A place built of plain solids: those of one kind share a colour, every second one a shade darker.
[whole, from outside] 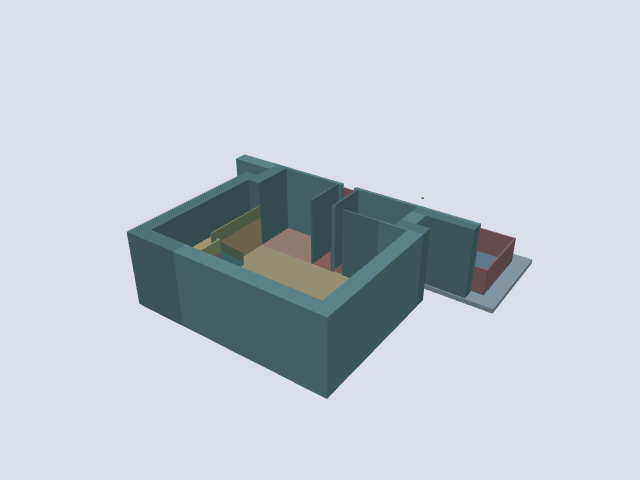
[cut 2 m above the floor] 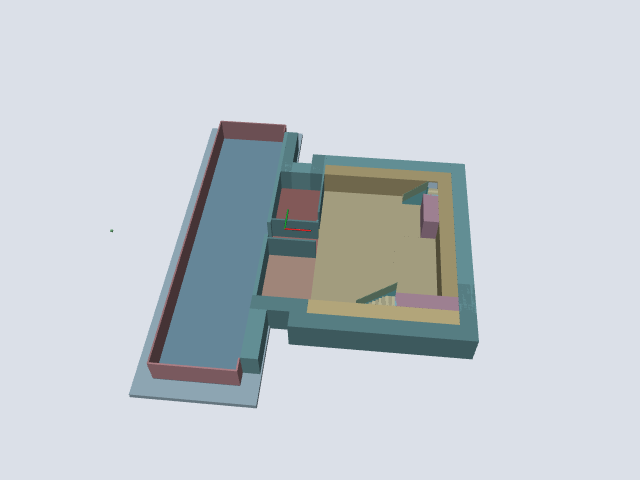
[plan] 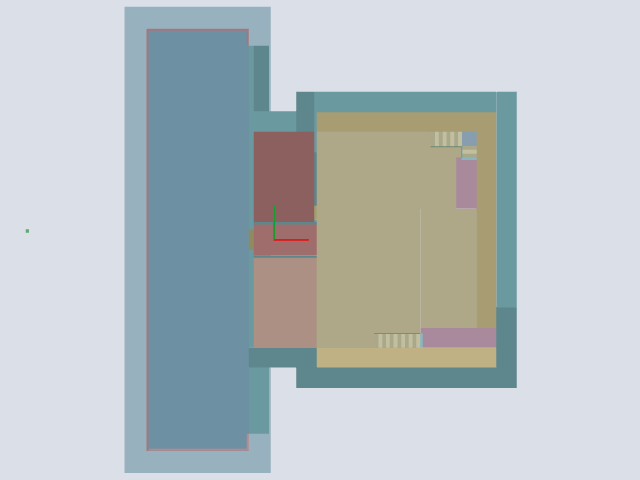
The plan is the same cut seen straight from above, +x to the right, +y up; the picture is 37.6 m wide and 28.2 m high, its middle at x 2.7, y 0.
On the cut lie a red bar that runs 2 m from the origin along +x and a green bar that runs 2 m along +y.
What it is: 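A prison house block; a day room with a gallery of cells round it a storey up, a servery, an office and a passage along the front, a yard behind a wall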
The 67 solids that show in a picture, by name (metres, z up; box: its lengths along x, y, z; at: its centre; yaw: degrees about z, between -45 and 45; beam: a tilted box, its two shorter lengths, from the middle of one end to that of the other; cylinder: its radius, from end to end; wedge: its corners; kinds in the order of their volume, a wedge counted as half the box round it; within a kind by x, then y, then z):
{
 "wall_brick_1": {"box": [0.3, 5.75, 6.3], "at": [-1.34, -3.46, 2.75]},
 "wall_brick_2": {"box": [0.3, 10.8, 6.3], "at": [-1.34, 6.01, 2.75]},
 "wall_brick_3": {"box": [1.2, 3.9, 6.3], "at": [-0.89, -9.44, 2.75]},
 "wall_brick_4": {"box": [0.9, 5.05, 6.3], "at": [-0.74, 8.89, 2.75]},
 "wall_brick_5": {"box": [4.0, 1.15, 6.3], "at": [0.51, -6.91, 2.75]},
 "wall_brick_6": {"box": [3.55, 1.2, 6.3], "at": [0.59, 6.96, 2.75]},
 "wall_brick_7": {"box": [3.7, 0.15, 6.3], "at": [0.66, -0.96, 2.75]},
 "wall_brick_8": {"box": [3.7, 0.15, 6.3], "at": [0.66, 0.99, 2.75]},
 "wall_brick_9": {"box": [1.05, 2.35, 6.3], "at": [1.84, 7.54, 2.75]},
 "wall_brick_10": {"box": [0.15, 0.15, 6.3], "at": [2.44, 1.14, 2.75]},
 "wall_brick_11": {"box": [0.15, 5.55, 6.3], "at": [2.44, 4.79, 2.75]},
 "wall_brick_12": {"box": [0.15, 3.55, 6.3], "at": [2.44, 6.94, 2.75]},
 "wall_brick_13": {"box": [12.95, 1.2, 6.3], "at": [7.79, -8.09, 2.75]},
 "wall_brick_14": {"box": [10.55, 1.2, 6.3], "at": [7.79, 8.11, 2.75]},
 "wall_brick_15": {"box": [1.2, 3.52, 6.3], "at": [13.66, -5.73, 2.75]},
 "wall_brick_16": {"box": [1.2, 15.09, 6.3], "at": [13.66, 1.17, 2.75]},
 "floor_gallery_metal_1": {"box": [9.4, 1.15, 3.1], "at": [7.21, 6.94, 1.15]},
 "floor_gallery_metal_2": {"box": [10.55, 1.15, 3.1], "at": [7.79, -6.91, 1.15]},
 "floor_gallery_metal_3": {"box": [1.15, 12.69, 3.1], "at": [12.49, 1.17, 1.15]},
 "yard_concrete_1": {"box": [8.6, 27.4, 0.4], "at": [-4.49, 0.01, -0.25]},
 "yard_yard_concrete_1": {"box": [6.0, 24.8, 0.4], "at": [-4.49, 0.01, -0.2]},
 "floor_dayroom_concrete_1": {"box": [6.1, 12.7, 0.4], "at": [5.56, 0.01, -0.2]},
 "floor_dayroom_concrete_2": {"box": [2.1, 4.52, 0.4], "at": [9.66, 4.1, -0.2]},
 "floor_dayroom_concrete_3": {"box": [3.3, 7.02, 0.4], "at": [10.26, -1.67, -0.2]},
 "floor_dayroom_concrete_4": {"box": [1.21, 1.52, 0.4], "at": [11.31, 5.6, -0.2]},
 "floor_landing_metal_1": {"box": [4.45, 1.17, 3.1], "at": [10.84, -5.76, 1.15]},
 "floor_landing_metal_2": {"box": [1.21, 3.0, 3.1], "at": [11.31, 3.34, 1.15]},
 "fence_metal_1": {"box": [0.12, 24.8, 2.6], "at": [-7.43, 0.01, 0.9]},
 "fence_metal_2": {"box": [6.0, 0.12, 2.6], "at": [-4.49, -12.33, 0.9]},
 "fence_metal_3": {"box": [6.0, 0.12, 2.6], "at": [-4.49, 12.35, 0.9]},
 "fence_metal_4": {"box": [0.12, 1.0, 2.6], "at": [-1.55, -11.89, 0.9]},
 "fence_metal_5": {"box": [0.12, 1.0, 2.6], "at": [-1.55, 11.91, 0.9]},
 "floor_lino_1": {"box": [3.55, 5.3, 0.4], "at": [0.59, 3.71, -0.2]},
 "floor_lino_2": {"box": [3.7, 1.8, 0.4], "at": [0.66, 0.01, -0.2]},
 "floor_servery_lino_1": {"box": [3.7, 5.3, 0.4], "at": [0.66, -3.69, -0.2]},
 "step_1": {"box": [0.25, 0.82, 0.26], "at": [6.04, -5.93, 0.08]},
 "step_2": {"box": [0.25, 0.82, 0.47], "at": [6.26, -5.93, 0.18]},
 "step_3": {"box": [0.25, 0.82, 0.67], "at": [6.48, -5.93, 0.29]},
 "step_4": {"box": [0.25, 0.82, 0.88], "at": [6.7, -5.93, 0.39]},
 "step_5": {"box": [0.25, 0.82, 1.09], "at": [6.93, -5.93, 0.5]},
 "step_6": {"box": [0.25, 0.82, 1.3], "at": [7.15, -5.93, 0.6]},
 "step_7": {"box": [0.25, 0.82, 1.51], "at": [7.37, -5.93, 0.7]},
 "step_8": {"box": [0.25, 0.82, 1.71], "at": [7.59, -5.93, 0.81]},
 "step_9": {"box": [0.25, 0.82, 1.92], "at": [7.82, -5.93, 0.91]},
 "step_10": {"box": [0.25, 0.82, 2.13], "at": [8.04, -5.93, 1.02]},
 "step_11": {"box": [0.25, 0.82, 2.34], "at": [8.26, -5.93, 1.12]},
 "step_12": {"box": [0.25, 0.82, 2.55], "at": [8.49, -5.93, 1.22]},
 "step_13": {"box": [0.25, 0.86, 0.26], "at": [9.35, 5.93, 0.08]},
 "step_14": {"box": [0.25, 0.86, 0.47], "at": [9.57, 5.93, 0.18]},
 "step_15": {"box": [0.25, 0.86, 0.67], "at": [9.8, 5.93, 0.29]},
 "step_16": {"box": [0.25, 0.86, 0.88], "at": [10.03, 5.93, 0.39]},
 "step_17": {"box": [0.25, 0.86, 1.09], "at": [10.25, 5.93, 0.49]},
 "step_18": {"box": [0.25, 0.86, 1.3], "at": [10.48, 5.93, 0.6]},
 "step_19": {"box": [0.25, 0.86, 1.5], "at": [10.71, 5.93, 0.7]},
 "step_20": {"box": [0.25, 0.86, 1.71], "at": [10.93, 5.93, 0.81]},
 "step_21": {"box": [0.86, 0.25, 2.54], "at": [11.48, 4.95, 1.22]},
 "step_22": {"box": [0.86, 0.25, 2.33], "at": [11.48, 5.17, 1.12]},
 "step_23": {"box": [0.86, 0.25, 2.13], "at": [11.48, 5.4, 1.01]},
 "floor_l1a_1": {"box": [0.88, 0.86, 1.92], "at": [11.47, 5.93, 0.91]},
 "rail_metal_1": {"box": [5.85, 0.12, 1.12], "at": [5.43, -6.4, 3.24]},
 "rail_metal_2": {"box": [3.3, 0.12, 1.12], "at": [10.26, -5.23, 3.24]},
 "rail_1": {"wedge": [[5.88, -5.52, 0.26], [5.88, -5.52, 1.09], [5.88, -5.47, 0.26], [5.88, -5.47, 1.09], [8.61, -5.52, 2.81], [8.61, -5.52, 3.64], [8.61, -5.47, 2.81], [8.61, -5.47, 3.64]]},
 "rail_2": {"wedge": [[9.19, 5.45, 0.25], [9.19, 5.45, 1.14], [9.19, 5.5, 0.25], [9.19, 5.5, 1.14], [11.05, 5.45, 1.96], [11.05, 5.45, 2.85], [11.05, 5.5, 1.96], [11.05, 5.5, 2.85]]},
 "floor_hda_1": {"box": [0.15, 0.82, 2.75], "at": [8.66, -5.93, 1.32]},
 "wall_1": {"wedge": [[5.88, -5.52, -0.05], [5.88, -5.52, 0.26], [5.88, -5.47, -0.05], [5.88, -5.47, 0.26], [8.61, -5.52, -0.05], [8.61, -5.52, 2.81], [8.61, -5.47, -0.05], [8.61, -5.47, 2.81]]},
 "wall_2": {"wedge": [[9.19, 5.45, -0.05], [9.19, 5.45, 0.26], [9.19, 5.5, -0.05], [9.19, 5.5, 0.26], [11.05, 5.45, -0.05], [11.05, 5.45, 1.96], [11.05, 5.5, -0.05], [11.05, 5.5, 1.96]]},
 "floor_sill_concrete_1": {"box": [0.3, 1.2, 0.4], "at": [-1.34, 0.01, -0.2]}
}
